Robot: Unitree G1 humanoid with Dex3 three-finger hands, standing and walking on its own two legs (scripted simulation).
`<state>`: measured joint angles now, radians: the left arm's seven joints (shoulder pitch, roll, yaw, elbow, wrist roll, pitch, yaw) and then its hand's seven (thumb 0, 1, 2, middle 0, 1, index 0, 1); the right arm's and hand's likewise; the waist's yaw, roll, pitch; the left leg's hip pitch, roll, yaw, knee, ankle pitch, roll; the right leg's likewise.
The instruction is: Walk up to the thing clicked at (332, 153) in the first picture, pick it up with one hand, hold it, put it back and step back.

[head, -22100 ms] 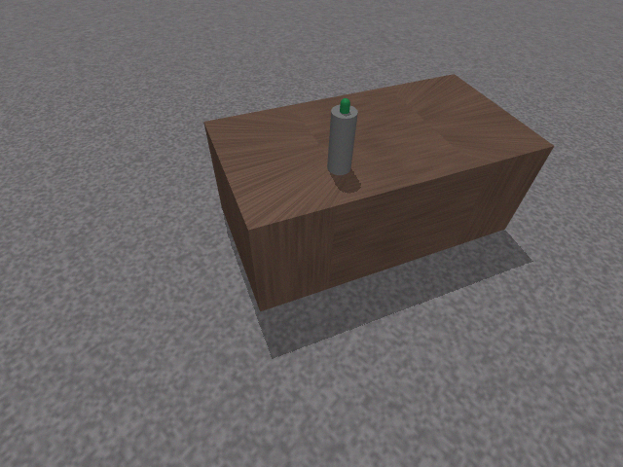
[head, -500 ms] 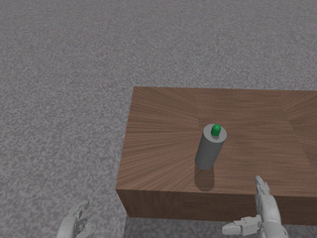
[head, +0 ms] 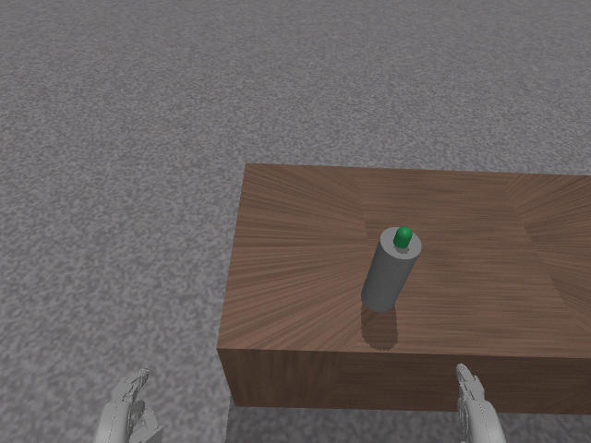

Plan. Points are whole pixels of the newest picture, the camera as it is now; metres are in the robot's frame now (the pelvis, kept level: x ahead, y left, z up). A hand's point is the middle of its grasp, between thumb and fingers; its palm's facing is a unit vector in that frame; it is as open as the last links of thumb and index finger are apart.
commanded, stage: home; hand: right
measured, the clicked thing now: (390, 267) +0.50 -0.20 -0.16
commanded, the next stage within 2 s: stand in 1.56 s
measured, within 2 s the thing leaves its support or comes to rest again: neither
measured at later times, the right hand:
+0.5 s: hand out of the picture +0.10 -0.26 -0.10, palm faces -0.02 +0.92 -0.39, open 17.4 cm
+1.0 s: hand out of the picture +0.06 -0.27 -0.10, palm faces -0.04 +0.92 -0.39, open 17.4 cm
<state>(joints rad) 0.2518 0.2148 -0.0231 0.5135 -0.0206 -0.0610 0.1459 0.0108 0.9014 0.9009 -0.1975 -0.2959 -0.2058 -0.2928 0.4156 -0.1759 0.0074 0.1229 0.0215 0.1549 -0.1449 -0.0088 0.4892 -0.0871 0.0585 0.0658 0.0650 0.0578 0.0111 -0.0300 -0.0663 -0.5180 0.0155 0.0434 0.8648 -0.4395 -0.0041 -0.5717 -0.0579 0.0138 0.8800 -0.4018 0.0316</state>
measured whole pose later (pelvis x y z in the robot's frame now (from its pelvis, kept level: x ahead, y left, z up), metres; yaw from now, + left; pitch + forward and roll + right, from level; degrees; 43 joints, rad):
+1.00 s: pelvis +0.01 -0.02 +0.05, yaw +0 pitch -3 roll -1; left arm 0.14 0.34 0.01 1.15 0.03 0.01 0.00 0.00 0.91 0.90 -0.20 -0.30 -0.21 -0.30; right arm 0.18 -0.33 0.02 1.11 -0.02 0.00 -0.02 0.00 0.53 -0.05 0.05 0.06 0.06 0.05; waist 0.01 -0.04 0.03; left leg -0.10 0.05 0.02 0.38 -0.22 -0.03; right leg -0.13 -0.01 -0.03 0.34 -0.16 0.01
